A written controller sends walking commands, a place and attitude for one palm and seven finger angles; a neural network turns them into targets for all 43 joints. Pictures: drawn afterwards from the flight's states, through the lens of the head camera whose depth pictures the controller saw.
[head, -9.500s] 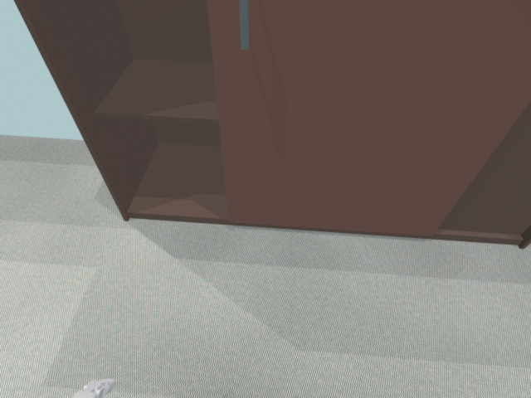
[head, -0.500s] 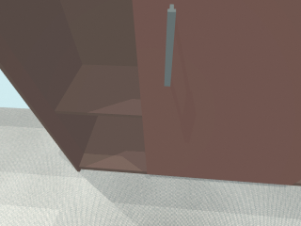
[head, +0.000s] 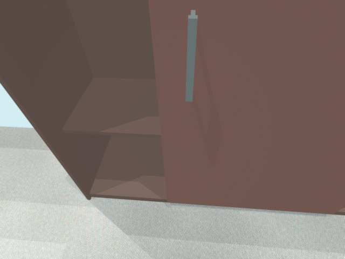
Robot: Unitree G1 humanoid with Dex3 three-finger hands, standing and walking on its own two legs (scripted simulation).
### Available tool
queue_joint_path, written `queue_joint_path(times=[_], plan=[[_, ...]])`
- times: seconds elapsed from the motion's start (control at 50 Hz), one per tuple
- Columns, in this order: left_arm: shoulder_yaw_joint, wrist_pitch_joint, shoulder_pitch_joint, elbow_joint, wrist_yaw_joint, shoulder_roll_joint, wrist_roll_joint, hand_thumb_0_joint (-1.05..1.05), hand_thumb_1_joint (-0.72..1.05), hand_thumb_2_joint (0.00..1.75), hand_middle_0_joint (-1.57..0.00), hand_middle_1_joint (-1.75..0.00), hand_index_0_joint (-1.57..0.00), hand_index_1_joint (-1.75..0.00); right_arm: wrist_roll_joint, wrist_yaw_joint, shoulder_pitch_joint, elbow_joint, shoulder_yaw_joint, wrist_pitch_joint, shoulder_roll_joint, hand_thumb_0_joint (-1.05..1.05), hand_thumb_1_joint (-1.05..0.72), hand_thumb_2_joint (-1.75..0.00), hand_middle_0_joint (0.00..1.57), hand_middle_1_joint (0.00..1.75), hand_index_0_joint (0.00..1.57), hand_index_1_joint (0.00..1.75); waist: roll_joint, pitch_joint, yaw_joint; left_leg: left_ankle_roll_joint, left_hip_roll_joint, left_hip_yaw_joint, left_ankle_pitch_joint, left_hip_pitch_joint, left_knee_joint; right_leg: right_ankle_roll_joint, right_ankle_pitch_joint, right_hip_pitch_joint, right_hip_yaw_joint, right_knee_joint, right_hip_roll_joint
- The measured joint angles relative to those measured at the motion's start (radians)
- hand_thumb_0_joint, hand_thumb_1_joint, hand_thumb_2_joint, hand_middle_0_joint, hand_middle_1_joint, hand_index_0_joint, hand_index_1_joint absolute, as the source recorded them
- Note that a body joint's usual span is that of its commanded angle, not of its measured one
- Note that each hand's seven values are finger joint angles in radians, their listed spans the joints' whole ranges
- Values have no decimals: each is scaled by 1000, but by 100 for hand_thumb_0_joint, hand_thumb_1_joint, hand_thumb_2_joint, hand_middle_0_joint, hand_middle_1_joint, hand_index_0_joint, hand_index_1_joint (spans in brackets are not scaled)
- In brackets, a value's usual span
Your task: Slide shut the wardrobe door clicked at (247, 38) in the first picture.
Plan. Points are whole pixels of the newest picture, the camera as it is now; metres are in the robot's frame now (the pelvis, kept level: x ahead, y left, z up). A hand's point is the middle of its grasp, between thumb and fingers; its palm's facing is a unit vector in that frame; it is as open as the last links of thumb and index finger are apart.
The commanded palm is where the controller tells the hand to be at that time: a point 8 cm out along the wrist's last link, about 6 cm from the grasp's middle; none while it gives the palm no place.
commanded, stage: shuffle to correct the standing spot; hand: right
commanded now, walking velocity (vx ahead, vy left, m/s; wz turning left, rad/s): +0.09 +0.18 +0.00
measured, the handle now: (190, 60) +0.53 -0.02 +0.21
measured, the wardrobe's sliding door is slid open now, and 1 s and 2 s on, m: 0.49 0.49 0.49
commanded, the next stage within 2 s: come to a stop and stand still in 0.84 s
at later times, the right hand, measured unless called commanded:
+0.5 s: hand out of the picture -0.02 -0.10 -0.19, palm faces +0.06 +0.99 -0.14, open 7.4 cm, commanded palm none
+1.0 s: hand out of the picture +0.13 -0.08 -0.17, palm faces +0.01 +0.98 -0.20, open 7.3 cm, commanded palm none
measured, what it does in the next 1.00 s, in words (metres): steps to the left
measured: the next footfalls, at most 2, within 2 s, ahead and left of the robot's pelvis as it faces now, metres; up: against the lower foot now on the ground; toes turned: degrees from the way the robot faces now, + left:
left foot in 1.06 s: +0.17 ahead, +0.29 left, +0.00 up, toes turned +3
right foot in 1.30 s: +0.14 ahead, +0.06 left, +0.00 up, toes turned -7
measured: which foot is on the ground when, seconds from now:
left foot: down 0.00-0.64, up 0.66-1.00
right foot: down 0.00-1.00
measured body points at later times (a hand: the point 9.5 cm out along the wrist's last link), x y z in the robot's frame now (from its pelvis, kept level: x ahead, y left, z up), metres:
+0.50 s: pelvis +0.04 +0.06 -0.01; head +0.05 +0.04 +0.44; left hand +0.01 +0.28 -0.16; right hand -0.02 -0.15 -0.18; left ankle -0.03 +0.14 -0.74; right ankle +0.04 -0.04 -0.73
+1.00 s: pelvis +0.09 +0.12 +0.00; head +0.13 +0.10 +0.45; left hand +0.08 +0.34 -0.15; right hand +0.13 -0.14 -0.16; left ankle +0.13 +0.29 -0.71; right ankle +0.07 -0.01 -0.74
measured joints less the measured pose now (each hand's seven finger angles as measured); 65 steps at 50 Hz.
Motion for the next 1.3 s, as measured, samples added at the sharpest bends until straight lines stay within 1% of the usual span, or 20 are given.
queue_joint_path(times=[0.26,0.34,0.44,0.54,0.6,0.62,0.64,0.68,0.72,0.78,0.86,0.92,1.0,1.04,1.06,1.08,1.12,1.18,1.26,1.3], plan=[[19,10,27,10,7,-23,12,0,91,90,-20,-30,-20,-30,-13,18,3,-9,-19,23,-12,0,-91,-90,19,30,20,30,14,-17,13,51,-14,0,-72,-57,86,22,-41,-38,-11,54,-22],[26,9,44,13,11,-18,14,0,91,90,-20,-30,-20,-30,-11,22,3,-12,-26,20,-10,0,-91,-90,19,30,19,30,-4,-16,21,46,-36,17,-50,-46,65,45,-66,-54,4,89,-48],[25,11,68,20,11,-14,14,0,91,90,-20,-30,-20,-30,-8,16,15,-27,-31,6,-6,0,-91,-90,19,30,19,30,-22,-20,20,77,-73,54,-73,-17,51,62,-137,-83,33,183,-86],[25,17,56,21,14,-25,15,0,91,90,-20,-30,-20,-30,-14,11,24,-28,-34,0,5,0,-91,-90,19,30,19,30,-9,-5,12,100,-101,103,-106,31,42,60,-302,-148,2,404,-124],[22,10,25,4,19,-31,15,1,91,90,-20,-30,-20,-30,-13,14,36,-25,-30,4,14,0,-91,-90,19,30,20,30,10,9,3,100,-107,108,-135,48,64,60,-262,-125,-40,328,-126],[22,1,13,-5,22,-33,16,1,91,90,-20,-30,-20,-30,-10,17,42,-23,-29,7,17,0,-91,-90,19,30,20,30,19,16,2,99,-105,103,-154,37,108,50,-164,-103,-49,275,-123],[23,-6,-2,-10,29,-35,22,1,92,90,-20,-30,-20,-30,-6,21,43,-17,-28,14,18,0,-91,-90,19,30,20,30,35,23,2,95,-94,93,-166,3,192,43,-139,-94,-63,277,-119],[23,-18,-19,-33,34,-31,22,1,92,90,-20,-30,-20,-30,-7,27,37,-11,-27,32,20,0,-91,-90,19,30,20,30,48,26,7,80,-85,61,-215,-104,439,35,-185,-71,-87,280,-124],[23,-27,-19,-50,36,-28,20,1,92,90,-20,-30,-20,-30,-16,31,14,-17,-33,48,16,0,-91,-90,20,30,20,30,44,27,17,67,-73,40,-207,-203,611,39,-198,-41,-92,242,-130],[21,-31,-11,-53,37,-28,19,0,92,90,-20,-30,-20,-30,-22,40,-48,-54,-49,55,-5,0,-91,-90,20,30,20,30,29,42,15,40,-36,16,-120,-316,701,56,-154,-7,-78,162,-140],[21,-16,1,-48,28,-28,21,0,91,90,-20,-30,-20,-30,-21,44,-113,-104,-70,61,-42,1,-92,-90,19,30,20,30,8,53,7,10,16,-10,-23,-386,643,73,-114,18,-58,90,-160],[30,-2,4,-52,21,-23,26,0,91,90,-20,-30,-21,-30,-16,48,-145,-122,-80,67,-67,1,-93,-90,19,30,20,30,-9,60,16,-2,42,-7,-4,-378,526,94,-108,20,-50,77,-177],[47,16,5,-64,13,-5,32,0,91,90,-20,-30,-21,-30,-11,51,-172,-135,-86,63,-85,1,-92,-90,19,30,19,30,-35,68,38,0,41,13,-17,-302,322,127,-130,3,-40,114,-200],[51,21,17,-69,7,6,30,0,91,90,-20,-30,-21,-30,-9,49,-169,-142,-83,37,-92,0,-92,-90,19,30,19,30,-33,64,42,2,38,19,64,-220,163,149,-166,-19,-36,176,-202],[51,23,25,-68,4,10,26,0,91,90,-20,-30,-21,-30,-9,43,-165,-139,-81,17,-97,0,-92,-90,19,30,19,30,-20,54,39,-15,49,11,83,-198,122,152,-208,-39,-36,225,-192],[52,30,20,-63,4,25,20,0,91,90,-20,-30,-21,-30,-7,34,-171,-125,-76,6,-83,0,-92,-90,19,30,19,30,-42,55,36,-23,38,17,55,-204,146,146,-277,-55,-9,274,-192],[59,42,16,-61,5,50,11,0,91,90,-20,-30,-20,-30,-8,31,-178,-112,-58,3,-50,0,-92,-90,19,30,19,30,-84,54,44,-13,22,40,14,-192,165,131,-356,-78,38,348,-176],[57,51,3,-62,2,55,2,0,91,90,-20,-30,-20,-30,-10,24,-184,-114,-44,-2,-19,0,-91,-90,19,30,19,30,-82,52,40,2,23,48,14,-171,147,132,-361,-97,31,416,-136],[48,52,-18,-80,-3,31,-4,0,91,90,-20,-30,-20,-30,-9,12,-203,-132,-52,4,-27,0,-93,-90,20,30,20,30,-33,58,24,7,33,54,31,-156,127,144,-307,-73,0,323,-97],[44,46,-26,-92,-4,21,-3,0,91,90,-20,-30,-20,-30,-4,12,-207,-139,-56,14,-36,0,-93,-90,20,30,20,30,-12,62,17,2,37,55,26,-163,145,134,-183,-31,-15,195,-86]])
